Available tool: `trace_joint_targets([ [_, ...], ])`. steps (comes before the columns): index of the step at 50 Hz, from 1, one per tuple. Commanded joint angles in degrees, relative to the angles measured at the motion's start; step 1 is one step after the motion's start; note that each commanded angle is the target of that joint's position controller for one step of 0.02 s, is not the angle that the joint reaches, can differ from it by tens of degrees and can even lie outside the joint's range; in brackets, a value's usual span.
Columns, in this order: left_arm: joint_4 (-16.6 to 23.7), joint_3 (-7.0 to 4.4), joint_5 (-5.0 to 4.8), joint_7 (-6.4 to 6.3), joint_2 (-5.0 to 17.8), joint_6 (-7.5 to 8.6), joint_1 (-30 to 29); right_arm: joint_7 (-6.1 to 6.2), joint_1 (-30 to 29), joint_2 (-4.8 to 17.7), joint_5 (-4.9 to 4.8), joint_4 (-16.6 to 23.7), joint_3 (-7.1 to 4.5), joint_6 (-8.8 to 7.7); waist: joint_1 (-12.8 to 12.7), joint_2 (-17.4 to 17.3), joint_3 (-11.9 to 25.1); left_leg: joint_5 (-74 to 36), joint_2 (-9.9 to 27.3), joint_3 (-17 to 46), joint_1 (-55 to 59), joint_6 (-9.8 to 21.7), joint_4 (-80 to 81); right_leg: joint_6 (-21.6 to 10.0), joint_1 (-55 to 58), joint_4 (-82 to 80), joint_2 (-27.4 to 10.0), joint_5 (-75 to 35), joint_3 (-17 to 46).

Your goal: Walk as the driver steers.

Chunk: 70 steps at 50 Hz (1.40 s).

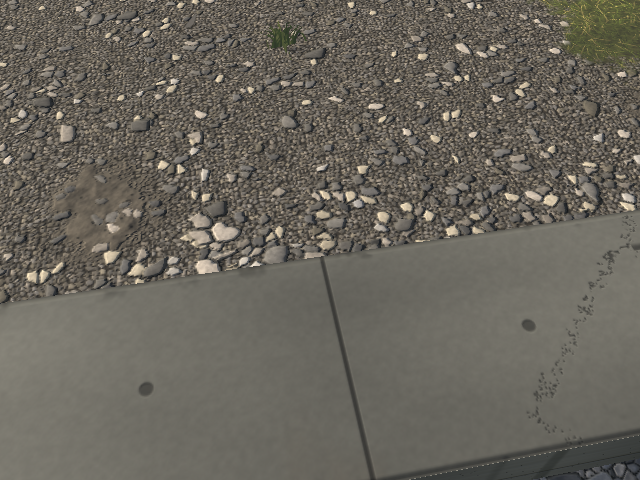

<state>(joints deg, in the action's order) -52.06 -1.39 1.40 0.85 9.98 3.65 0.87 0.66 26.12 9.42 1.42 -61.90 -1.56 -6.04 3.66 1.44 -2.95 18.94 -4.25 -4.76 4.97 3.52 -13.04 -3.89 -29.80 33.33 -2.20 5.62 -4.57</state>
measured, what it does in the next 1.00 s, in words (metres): climbs, turning left: right foot, then left foot 0.16 m higher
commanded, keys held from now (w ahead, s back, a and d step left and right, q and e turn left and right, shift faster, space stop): w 0.22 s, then w+q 0.68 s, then w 0.10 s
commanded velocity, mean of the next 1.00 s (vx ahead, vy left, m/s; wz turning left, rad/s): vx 0.50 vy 0.00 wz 0.32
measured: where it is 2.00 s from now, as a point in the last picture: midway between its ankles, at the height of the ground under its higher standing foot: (194, 191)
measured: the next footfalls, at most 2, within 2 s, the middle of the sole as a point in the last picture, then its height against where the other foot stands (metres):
right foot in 0.04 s outside the picture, level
left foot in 0.62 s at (261, 425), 0.16 m higher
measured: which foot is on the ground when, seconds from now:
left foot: down 0.00-0.06, up 0.08-0.60, down 0.62-1.00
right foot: up 0.00-0.02, down 0.04-0.62, up 0.64-1.00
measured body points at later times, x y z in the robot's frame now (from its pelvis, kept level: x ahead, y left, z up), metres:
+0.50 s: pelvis +0.26 +0.00 +0.00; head +0.28 -0.01 +0.45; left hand +0.09 +0.18 -0.13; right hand +0.47 -0.15 -0.11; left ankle +0.35 +0.12 -0.44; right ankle +0.13 -0.09 -0.73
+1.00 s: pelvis +0.58 +0.10 +0.17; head +0.61 +0.13 +0.62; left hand +0.73 +0.36 +0.09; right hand +0.67 -0.16 +0.05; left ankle +0.48 +0.10 -0.57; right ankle +0.81 +0.02 -0.48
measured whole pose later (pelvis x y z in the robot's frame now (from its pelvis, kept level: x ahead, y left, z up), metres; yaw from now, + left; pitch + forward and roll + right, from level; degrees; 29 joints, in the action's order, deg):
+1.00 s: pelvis +0.58 +0.10 +0.17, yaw +22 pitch +5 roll -2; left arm -34.5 0.8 2.6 0.9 10.5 1.9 1.6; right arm 0.8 24.1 13.1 -0.4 -50.7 -3.1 -5.2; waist 4.2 1.3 0.5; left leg 16.5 -9.0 7.7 -5.6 8.7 -19.0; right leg -1.9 -50.7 54.7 -4.4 0.2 -0.9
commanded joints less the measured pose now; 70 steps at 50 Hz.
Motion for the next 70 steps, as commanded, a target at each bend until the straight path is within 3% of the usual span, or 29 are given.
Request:
trace_joint_targets([
  [1,-2.7,-1.81,0.47,-1.38,4.8,1.73,15.5,0.64,-0.7,8.1,-0.14,1.8,-1.36,-0.17,-9.1,-5.2,6.2,-58.2,13.8,3.5,-3.2,5.3,-19.2,-3.3,17.2,-5.4,4.9,-0.1,-1.9],
  [2,-5.3,-2.82,1.57,-1.93,7.4,2.34,24.1,0.53,-1.5,8.3,-0.91,2.6,-1.32,-0.33,-12.3,-3.2,10.0,-45.9,11.4,2.6,-11.6,4.0,-30.9,-4.6,29.6,-7.9,0.8,-4.1,1.7],
  [3,-5.9,-4.43,2.69,-2.17,14.3,2.61,29.8,0.46,1.5,3.9,-1.23,4.4,-0.39,-0.37,-11.0,8.1,15.4,-9.0,5.2,-0.9,-25.3,2.2,-50.8,-8.8,42.0,-7.3,-16.9,-17.8,20.8],
  [4,-6.3,-5.28,0.63,-1.57,15.7,1.27,28.9,0.25,7.5,3.3,-2.19,3.0,-0.88,0.32,-8.4,12.3,20.0,11.9,0.0,4.1,-36.6,1.8,-62.8,-15.8,45.7,-14.3,-22.6,-11.5,37.7],
  [5,-4.8,-4.46,-0.63,-1.14,11.5,0.73,22.1,0.05,2.7,6.0,-0.27,3.1,-1.56,1.09,-6.4,3.0,11.5,7.4,4.7,7.1,-40.7,2.0,-65.6,-14.2,37.0,-17.2,-19.5,7.3,32.8],
  [8,-4.4,-1.85,-0.78,-1.25,3.3,1.07,15.3,-1.39,-4.7,4.5,1.02,5.4,-2.03,1.60,-2.7,1.3,-0.3,-3.1,9.1,6.2,-39.8,1.1,-61.2,-9.0,19.4,-25.2,-11.7,12.8,19.9],
  [11,-7.9,-1.90,-0.47,-1.16,4.3,2.10,22.5,-2.03,-2.6,1.2,1.10,4.7,-1.70,3.26,-1.8,0.7,2.0,-4.1,8.0,3.3,-45.5,-0.2,-75.1,-9.7,20.6,-22.3,-10.3,1.2,15.9],
  [15,-11.0,-1.41,0.56,-0.90,3.8,2.70,30.9,-0.82,-12.8,-1.6,0.10,9.1,-0.93,4.98,-5.1,3.9,-0.8,-0.6,6.0,3.4,-65.3,0.1,-96.4,-10.3,21.2,-22.6,-12.4,11.3,14.9],
  [20,-13.6,0.32,1.30,-0.87,3.8,3.72,35.2,1.81,-28.2,-5.0,0.02,20.2,1.70,4.90,-5.1,1.3,-6.4,7.2,3.9,8.5,-93.8,4.3,-116.0,-7.0,28.0,-23.0,-16.8,14.8,13.1],
  [23,-14.9,1.60,-0.12,-1.07,3.4,3.75,34.3,1.72,-36.2,-5.3,0.15,28.4,4.06,4.86,-3.3,-1.7,-7.8,9.2,5.9,4.6,-89.7,5.1,-99.8,-1.7,22.3,-27.5,-12.0,12.8,3.7],
  [26,-14.6,1.82,-1.68,-3.69,5.6,2.55,34.3,-0.25,-33.7,-5.1,0.15,31.2,5.45,5.92,-2.3,0.5,-3.5,6.9,8.6,-3.6,-71.9,4.9,-80.1,-4.6,20.7,-36.1,-11.1,-8.7,-2.0],
  [29,-10.5,1.44,-4.09,-4.33,9.8,1.72,33.5,-1.04,-25.8,-2.5,-2.04,27.5,4.89,6.04,1.7,3.1,8.4,8.0,0.3,-14.7,-42.0,7.8,-64.1,-5.3,25.3,-20.3,-12.3,-87.9,-7.9],
  [31,-6.7,-1.33,-3.34,-3.08,16.8,0.94,29.8,-1.82,-9.5,3.4,-0.79,23.4,2.26,5.68,8.6,15.4,22.1,9.8,-3.8,-5.9,-27.7,10.9,-51.1,-4.2,35.5,6.9,-14.4,-101.1,-7.0],
  [32,-2.2,-1.43,-2.71,-2.00,15.0,1.87,28.9,-2.22,-7.0,9.3,-0.10,22.3,-0.11,5.37,8.6,10.6,25.3,19.2,2.1,17.0,-15.9,14.4,-41.2,-1.9,21.0,26.9,-11.0,-79.6,-6.0],
  [33,2.0,-1.16,-1.13,1.13,9.1,2.79,25.4,-1.57,-6.7,16.3,-1.13,19.7,-2.48,6.40,5.4,-10.4,25.1,13.4,16.4,55.2,-7.8,21.3,-14.8,3.6,0.4,54.0,5.7,2.4,-2.4],
  [34,4.1,-2.09,0.83,1.82,8.9,3.49,25.1,-0.92,-10.5,17.2,-1.66,19.5,-3.94,6.67,2.0,-8.4,25.6,9.6,17.7,67.8,-6.4,18.6,-5.5,2.5,-7.7,68.9,4.7,2.4,10.6],
  [37,11.6,-0.16,0.79,-1.06,1.6,2.62,14.3,-0.62,-13.1,7.5,0.36,12.4,-2.42,3.66,-4.4,4.3,2.1,-5.5,12.4,40.0,-27.9,12.0,-13.2,-0.6,-19.0,72.6,0.1,4.6,8.9],
  [38,13.2,0.42,0.52,-1.79,0.6,1.82,15.3,-1.02,-12.6,4.2,0.83,11.3,-1.48,2.80,-5.9,0.7,1.4,-13.0,11.0,35.1,-29.9,11.6,-14.0,-1.5,-20.6,77.5,0.0,7.9,8.6],
  [40,15.4,1.74,1.27,-2.80,-1.3,-0.50,15.0,-1.44,-11.0,4.5,0.02,8.8,-1.51,1.52,-9.4,-1.0,1.3,-16.6,6.8,23.2,-30.5,8.9,-14.1,-2.0,-24.6,74.7,-0.9,10.0,8.9],
  [42,15.7,1.08,2.01,-2.59,2.9,-1.71,14.6,-1.85,-14.2,6.7,-0.77,12.5,-1.62,0.45,-10.3,1.2,1.7,-23.4,3.5,17.0,-35.1,5.6,-9.5,-0.3,-16.8,53.7,-2.7,4.6,6.7],
  [47,20.3,1.13,1.48,-0.24,3.6,-1.38,1.8,0.47,-1.1,11.2,-2.14,13.3,-3.09,-0.03,-1.4,-3.3,5.5,-46.9,4.7,18.1,-15.8,3.5,-4.4,2.5,-16.4,25.3,-1.4,-6.7,1.1],
  [51,22.3,1.66,0.54,1.22,3.3,-1.31,-7.3,0.81,4.4,10.0,-1.41,13.0,-3.11,0.93,2.9,-6.8,3.9,-47.3,6.8,19.1,-2.6,2.6,0.5,1.8,-14.7,7.8,1.6,-8.6,-1.6],
  [55,20.0,0.19,-0.03,0.75,7.8,-0.61,-2.1,1.27,2.5,12.6,-0.77,14.0,-3.55,0.28,-0.6,-7.8,6.2,-63.3,9.5,18.3,2.2,0.9,-5.8,-1.3,1.5,-2.5,5.5,-6.2,-0.8],
  [57,16.3,-1.43,-0.69,-0.62,11.3,0.16,9.4,1.30,0.8,14.3,0.34,14.5,-4.00,0.11,-6.2,-8.4,9.1,-69.9,10.1,18.6,4.1,0.4,-19.2,-2.9,11.0,-6.8,6.0,-1.8,1.1],
  [59,12.9,-2.65,1.05,-2.55,15.1,0.99,25.4,0.66,-1.4,10.0,-0.02,17.8,-2.89,-0.18,-11.9,0.1,19.3,-36.9,5.5,15.6,-12.6,2.0,-44.3,-7.1,36.9,-3.8,-9.1,-6.4,13.9],
  [60,12.0,-3.64,1.15,-1.87,17.0,0.54,23.9,0.50,9.3,7.4,-3.39,17.5,-2.45,0.64,-5.4,18.2,26.4,11.4,-5.1,10.5,-32.5,-2.8,-66.2,-19.5,51.8,-7.1,-23.3,-10.2,43.1],
  [61,14.5,-3.12,-0.08,-0.87,11.8,0.06,18.7,0.77,6.0,10.9,-0.68,17.0,-2.47,1.05,-4.8,2.5,20.8,5.9,-1.1,12.9,-36.4,-0.9,-68.3,-17.8,42.3,-14.3,-20.1,-0.4,45.0],
  [63,13.7,-1.86,0.13,-0.74,7.2,0.70,13.9,-0.09,-4.8,10.7,-0.23,19.6,-2.34,0.96,-3.9,-5.1,6.6,0.3,2.0,12.3,-38.4,-0.5,-64.4,-14.4,27.4,-18.9,-15.5,0.9,30.9],
  [70,8.2,-2.38,-1.41,-0.56,10.1,2.66,22.7,-2.11,-11.3,7.3,1.88,24.1,-0.63,3.15,-2.5,1.9,2.2,-4.7,7.2,5.9,-42.3,-3.6,-47.9,-10.9,21.0,-23.7,-6.3,-14.0,18.2],
])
